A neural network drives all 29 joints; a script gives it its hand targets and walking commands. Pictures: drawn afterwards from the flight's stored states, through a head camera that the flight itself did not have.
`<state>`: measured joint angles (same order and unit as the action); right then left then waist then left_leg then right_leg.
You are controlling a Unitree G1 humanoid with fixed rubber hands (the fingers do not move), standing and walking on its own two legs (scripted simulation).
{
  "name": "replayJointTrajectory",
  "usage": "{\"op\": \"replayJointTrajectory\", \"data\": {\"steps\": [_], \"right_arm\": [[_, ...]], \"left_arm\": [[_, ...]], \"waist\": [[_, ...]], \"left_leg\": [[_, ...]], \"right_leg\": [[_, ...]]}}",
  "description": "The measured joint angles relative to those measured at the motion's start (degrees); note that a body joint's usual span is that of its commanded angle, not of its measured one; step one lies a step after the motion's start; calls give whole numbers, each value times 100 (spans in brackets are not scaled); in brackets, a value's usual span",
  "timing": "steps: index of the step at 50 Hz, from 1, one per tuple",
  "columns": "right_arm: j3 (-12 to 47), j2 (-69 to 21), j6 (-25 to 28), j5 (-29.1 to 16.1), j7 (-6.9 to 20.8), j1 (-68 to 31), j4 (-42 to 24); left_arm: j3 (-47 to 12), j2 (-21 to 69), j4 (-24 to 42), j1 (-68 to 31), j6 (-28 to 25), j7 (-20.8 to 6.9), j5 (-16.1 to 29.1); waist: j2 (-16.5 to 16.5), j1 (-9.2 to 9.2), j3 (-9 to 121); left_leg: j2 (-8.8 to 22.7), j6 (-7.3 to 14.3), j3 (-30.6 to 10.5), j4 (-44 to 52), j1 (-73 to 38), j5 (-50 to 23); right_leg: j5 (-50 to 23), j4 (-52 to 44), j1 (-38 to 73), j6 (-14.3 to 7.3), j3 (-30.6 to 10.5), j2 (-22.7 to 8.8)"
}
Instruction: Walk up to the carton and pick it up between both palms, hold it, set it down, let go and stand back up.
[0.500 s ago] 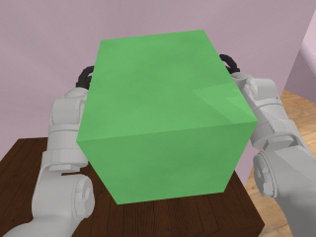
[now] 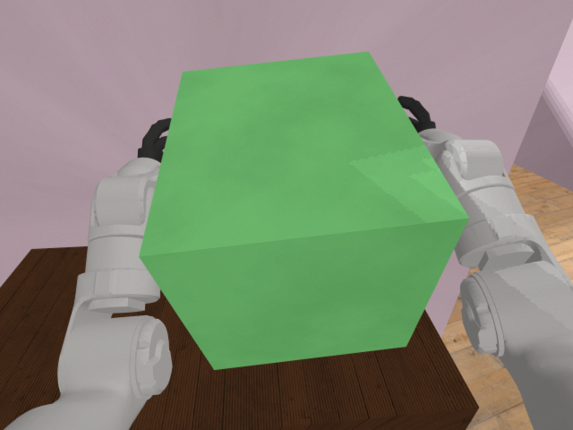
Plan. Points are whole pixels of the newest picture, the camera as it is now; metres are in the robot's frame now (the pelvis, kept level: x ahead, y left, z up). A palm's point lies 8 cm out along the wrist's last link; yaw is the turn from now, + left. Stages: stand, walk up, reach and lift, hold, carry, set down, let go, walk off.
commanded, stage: hold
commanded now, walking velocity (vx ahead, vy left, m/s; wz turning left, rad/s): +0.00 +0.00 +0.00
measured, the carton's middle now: (292, 207) +0.35 -0.01 +0.23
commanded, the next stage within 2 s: none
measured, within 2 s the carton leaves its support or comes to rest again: neither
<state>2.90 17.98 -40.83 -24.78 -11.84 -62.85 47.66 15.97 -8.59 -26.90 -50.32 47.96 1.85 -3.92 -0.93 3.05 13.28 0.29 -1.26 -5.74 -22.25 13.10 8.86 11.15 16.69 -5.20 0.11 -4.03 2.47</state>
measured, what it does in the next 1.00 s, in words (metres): stands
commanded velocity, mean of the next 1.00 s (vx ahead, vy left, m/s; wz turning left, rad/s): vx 0.00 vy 0.00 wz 0.00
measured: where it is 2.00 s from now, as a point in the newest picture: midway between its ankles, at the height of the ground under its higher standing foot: outside the picture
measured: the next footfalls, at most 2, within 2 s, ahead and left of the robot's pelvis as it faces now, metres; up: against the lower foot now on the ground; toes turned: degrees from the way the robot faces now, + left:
none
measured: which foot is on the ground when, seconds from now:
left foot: down 0.00-1.00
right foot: down 0.00-1.00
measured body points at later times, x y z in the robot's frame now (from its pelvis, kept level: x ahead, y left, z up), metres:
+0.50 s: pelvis +0.00 +0.00 +0.00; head -0.10 +0.00 +0.44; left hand +0.38 +0.17 +0.28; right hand +0.39 -0.18 +0.30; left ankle +0.03 +0.13 -0.75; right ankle -0.02 -0.13 -0.75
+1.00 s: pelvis +0.00 +0.00 +0.00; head -0.10 +0.01 +0.44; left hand +0.38 +0.17 +0.27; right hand +0.38 -0.19 +0.30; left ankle +0.03 +0.13 -0.75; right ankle -0.02 -0.13 -0.75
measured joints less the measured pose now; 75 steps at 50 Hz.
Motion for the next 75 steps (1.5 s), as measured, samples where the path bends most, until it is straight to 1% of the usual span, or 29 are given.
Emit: {"op": "replayJointTrajectory", "data": {"steps": [5, 8, 10, 13, 15, 19, 27, 31, 36, 39, 44, 48, 51, 54, 58, 65, 68, 70, 75], "right_arm": [[-21, -13, 26, -17, 10, 73, -21], [-67, -7, -28, 25, 7, 43, 14], [-63, -3, -62, 53, 7, 14, 34], [55, 17, -25, 6, 8, 27, -27], [26, 2, -21, 28, 2, 34, -45], [-46, -13, -30, 64, 9, -63, 116], [-28, -20, -51, 100, 2, -194, 262], [44, -2, -10, 7, -1, -125, 167], [-6, -9, -19, 23, 1, -50, 142], [12, -15, -17, 22, 1, 25, 32], [99, 25, -47, -10, -26, 105, -136], [26, -13, -54, -8, -46, 145, -177], [-86, -36, -53, 6, -34, 84, -23], [-43, 1, -64, -4, -17, 2, 78], [-48, 11, -67, 53, 2, -85, 118], [85, 61, -80, 12, 14, -129, 139], [53, 20, -73, 23, -7, -128, 149], [16, 4, -64, 31, -6, -164, 250], [26, -1, -47, 18, -7, -154, 268]], "left_arm": [[-1, 35, 75, 47, 40, 28, -37], [32, 48, -65, -14, 2, -16, -59], [42, 45, -127, -31, -20, -22, -43], [12, 13, -20, 16, -9, 20, 28], [-15, -10, -37, 2, -22, 36, 50], [13, -21, -202, -96, -37, 6, 33], [-7, -107, -428, -223, -83, -48, 67], [-34, -87, -189, -110, -14, -35, 35], [2, -25, -216, -81, -33, -37, -12], [-49, -38, -100, -7, -18, -26, 6], [-31, -11, -46, 17, -28, 14, 36], [-17, 9, 54, 90, -4, 15, 25], [7, 31, -27, 35, 26, 14, -16], [20, 34, -125, -35, 23, 10, -25], [4, -13, -228, -137, -18, 10, 11], [56, 20, -217, -124, -21, -1, -7], [56, -12, -215, -97, -35, -22, 16], [67, -20, -303, -136, -40, -42, 2], [30, -51, -340, -151, -40, -47, 17]], "waist": [[-10, -14, 44], [-33, -49, 3], [-50, -68, 9], [-72, -89, 76], [-67, -89, 108], [-48, -135, 138], [-11, -98, 101], [3, -53, 49], [-2, -36, 54], [-18, 9, 56], [-33, -52, 83], [-32, 0, 95], [-23, 4, 97], [-30, -10, 93], [-42, -34, 103], [-70, -101, 132], [-63, -69, 135], [-48, -77, 124], [-45, -77, 86]], "left_leg": [[-2, -6, 3, 13, 20, -12], [-5, -4, 8, 31, -14, -25], [-7, -2, 16, 44, 0, -38], [-3, -2, 31, 46, 55, -46], [-8, -4, 24, 53, 57, -48], [-5, -7, 41, 61, 42, -44], [-2, -11, 21, 53, 42, -42], [-1, -13, 3, 53, 16, -39], [-13, -5, -8, 40, 34, -32], [-18, -2, -22, 41, 46, -36], [0, 2, 31, 37, 44, -17], [-14, 7, 5, 48, -13, -12], [-16, 4, 3, 28, -25, 1], [-14, 6, 11, 30, -17, -6], [-11, 5, 35, 48, 19, -26], [-1, 4, 56, 81, -10, -31], [-9, 0, 25, 73, -17, -27], [-15, -1, 22, 77, -29, -29], [-12, -3, 3, 43, -3, -21]], "right_leg": [[17, 45, -49, -5, -7, 0], [15, 53, -28, -2, -14, -3], [15, 67, -57, 0, -23, -6], [14, 91, -130, 0, -40, -2], [21, 98, -136, -2, -34, -6], [36, 122, -142, -6, -52, -4], [26, 97, -122, -11, -37, 2], [9, 49, -68, -11, -23, 3], [16, 54, -79, -5, -14, -4], [7, 30, -76, -1, -2, -8], [3, 34, -94, 3, -60, 3], [4, -5, -12, 5, -37, -7], [22, 22, -4, 2, -35, -7], [24, 40, -23, 4, -45, -5], [19, 70, -92, 5, -71, -5], [5, 42, -74, 2, -97, 2], [18, 44, -52, -2, -66, -2], [28, 59, -48, -3, -62, -7], [24, 58, -52, -5, -45, 0]]}}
